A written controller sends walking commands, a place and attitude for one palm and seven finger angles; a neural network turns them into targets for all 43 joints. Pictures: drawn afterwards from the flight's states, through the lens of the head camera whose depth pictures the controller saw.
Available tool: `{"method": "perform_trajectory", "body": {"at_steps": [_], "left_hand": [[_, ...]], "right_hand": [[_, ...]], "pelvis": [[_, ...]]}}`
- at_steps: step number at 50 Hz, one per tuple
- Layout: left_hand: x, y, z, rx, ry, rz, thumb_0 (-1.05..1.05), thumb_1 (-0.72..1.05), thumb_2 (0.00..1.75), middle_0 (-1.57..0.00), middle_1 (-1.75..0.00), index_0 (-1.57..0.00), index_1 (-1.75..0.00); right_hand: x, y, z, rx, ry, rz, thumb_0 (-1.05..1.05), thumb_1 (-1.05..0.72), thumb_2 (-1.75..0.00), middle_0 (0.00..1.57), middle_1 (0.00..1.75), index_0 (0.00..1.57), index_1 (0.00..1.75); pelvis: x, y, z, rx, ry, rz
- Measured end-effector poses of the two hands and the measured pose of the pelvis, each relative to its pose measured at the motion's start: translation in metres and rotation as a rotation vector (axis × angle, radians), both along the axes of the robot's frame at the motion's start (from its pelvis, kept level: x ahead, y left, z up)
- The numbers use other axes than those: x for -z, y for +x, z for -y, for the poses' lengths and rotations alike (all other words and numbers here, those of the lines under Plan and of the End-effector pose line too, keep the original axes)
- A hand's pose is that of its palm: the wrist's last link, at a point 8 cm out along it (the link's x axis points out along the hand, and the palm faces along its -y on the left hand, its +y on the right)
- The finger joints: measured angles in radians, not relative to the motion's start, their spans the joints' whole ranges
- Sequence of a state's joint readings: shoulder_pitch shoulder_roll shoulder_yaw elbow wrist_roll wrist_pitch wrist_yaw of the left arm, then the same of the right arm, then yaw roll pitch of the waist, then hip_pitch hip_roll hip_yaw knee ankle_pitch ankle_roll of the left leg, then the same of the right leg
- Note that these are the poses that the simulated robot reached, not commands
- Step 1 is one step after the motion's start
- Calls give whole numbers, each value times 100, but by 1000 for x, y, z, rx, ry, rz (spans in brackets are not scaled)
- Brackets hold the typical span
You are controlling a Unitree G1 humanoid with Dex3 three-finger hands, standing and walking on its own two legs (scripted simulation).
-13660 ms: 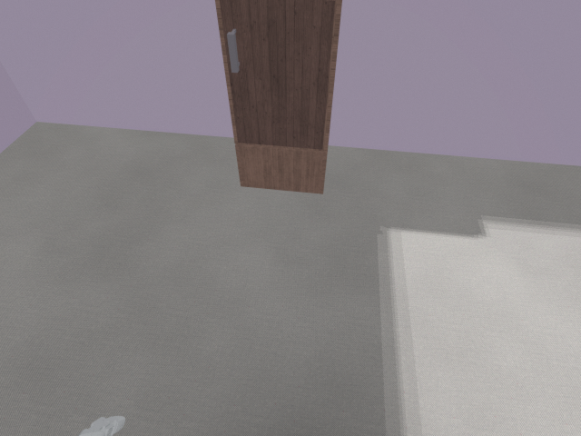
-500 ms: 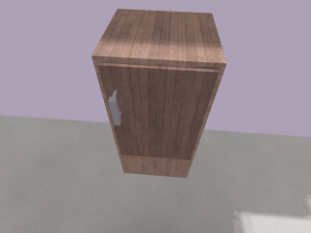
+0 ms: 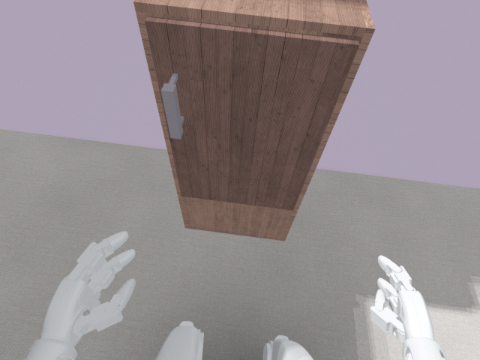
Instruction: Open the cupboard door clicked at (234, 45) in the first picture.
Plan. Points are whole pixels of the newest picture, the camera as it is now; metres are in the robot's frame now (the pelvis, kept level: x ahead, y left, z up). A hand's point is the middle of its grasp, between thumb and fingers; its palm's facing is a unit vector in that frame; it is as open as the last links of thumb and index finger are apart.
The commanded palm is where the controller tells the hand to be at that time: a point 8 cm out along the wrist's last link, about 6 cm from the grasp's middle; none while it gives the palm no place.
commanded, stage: raise the hand with hooked fingers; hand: left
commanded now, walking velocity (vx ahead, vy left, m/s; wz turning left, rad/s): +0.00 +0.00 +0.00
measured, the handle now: (175, 106) +0.61 +0.19 +0.03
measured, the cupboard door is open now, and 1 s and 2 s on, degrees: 0 0 0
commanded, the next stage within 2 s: move the hooked fingers beside the handle in 1.68 s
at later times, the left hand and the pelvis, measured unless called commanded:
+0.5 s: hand (72, 269) +0.24 +0.27 +0.03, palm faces +0.03 -1.00 -0.07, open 11.6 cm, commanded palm +0.21 +0.31 +0.03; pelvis -0.01 +0.04 -0.01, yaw +0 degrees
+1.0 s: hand (60, 247) +0.27 +0.30 +0.03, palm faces -0.06 -1.00 -0.06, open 13.9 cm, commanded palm +0.25 +0.35 +0.05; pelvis +0.00 +0.04 +0.00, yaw +0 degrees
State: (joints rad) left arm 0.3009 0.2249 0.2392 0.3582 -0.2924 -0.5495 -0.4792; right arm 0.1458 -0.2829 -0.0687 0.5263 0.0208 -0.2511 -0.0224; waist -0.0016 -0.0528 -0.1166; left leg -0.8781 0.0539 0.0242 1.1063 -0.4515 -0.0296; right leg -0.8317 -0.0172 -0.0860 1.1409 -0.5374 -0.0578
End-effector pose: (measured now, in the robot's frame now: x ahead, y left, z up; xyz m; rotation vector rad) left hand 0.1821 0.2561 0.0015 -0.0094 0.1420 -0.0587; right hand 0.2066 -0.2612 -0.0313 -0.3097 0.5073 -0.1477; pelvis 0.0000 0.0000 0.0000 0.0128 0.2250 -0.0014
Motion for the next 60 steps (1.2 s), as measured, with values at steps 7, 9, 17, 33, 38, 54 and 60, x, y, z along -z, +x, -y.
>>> {"method": "perform_trajectory", "body": {"at_steps": [7, 9, 17, 33, 38, 54, 60], "left_hand": [[-19, -15, -26, -94, 62, 201, 1, 44, 71, -24, -59, -23, -59], [-27, 0, -24, -35, 71, 246, 1, 39, 69, -24, -62, -23, -62], [-22, 43, -24, 101, 21, 12, 1, 21, 61, -25, -74, -25, -74], [-20, 44, -62, 53, 57, 63, 0, -16, 45, -28, -98, -27, -98], [-38, 52, -77, 2, 61, 118, 0, -28, 40, -29, -105, -29, -105], [-49, 76, -100, -2, 84, 112, -1, -49, 31, -30, -119, -30, -119], [-53, 88, -111, -21, 80, 103, -1, -50, 31, -30, -119, -30, -119]], "right_hand": [[40, -6, -28, -53, -5, -49, 1, -91, -90, 20, 30, 19, 30], [53, -15, -40, -57, 20, -81, 1, -91, -90, 20, 30, 20, 30], [67, -71, -68, 53, 143, -203, 1, -90, -90, 21, 30, 20, 30], [46, -69, -49, 57, -5, -215, 1, -90, -90, 21, 30, 20, 30], [31, -52, -56, 38, -3, -166, 1, -90, -90, 21, 30, 20, 30], [38, -43, -65, -6, 28, -206, 1, -90, -90, 21, 30, 20, 30], [44, -55, -55, 21, 30, -250, 1, -90, -90, 21, 30, 20, 30]], "pelvis": [[27, -11, -6, -26, -53, -17], [31, -15, -9, -30, -65, -21], [17, -19, -24, -4, -60, -33], [13, -12, -44, -13, -72, -51], [7, -6, -45, -12, -75, -47], [3, 3, -42, -16, -77, -55], [3, 4, -37, -15, -73, -60]]}}
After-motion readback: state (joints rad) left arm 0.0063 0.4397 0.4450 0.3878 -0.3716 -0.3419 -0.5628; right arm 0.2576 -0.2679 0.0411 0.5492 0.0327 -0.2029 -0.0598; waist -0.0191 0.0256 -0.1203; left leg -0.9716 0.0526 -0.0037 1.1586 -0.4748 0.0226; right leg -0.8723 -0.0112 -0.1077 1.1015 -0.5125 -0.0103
